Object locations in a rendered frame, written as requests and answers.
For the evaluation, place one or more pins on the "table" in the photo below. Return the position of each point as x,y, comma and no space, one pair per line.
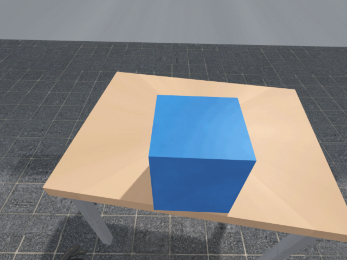
290,189

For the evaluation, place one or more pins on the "left robot hand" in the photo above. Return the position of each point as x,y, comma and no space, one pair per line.
71,252

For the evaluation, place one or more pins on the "carton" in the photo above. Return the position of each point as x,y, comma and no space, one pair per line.
200,153

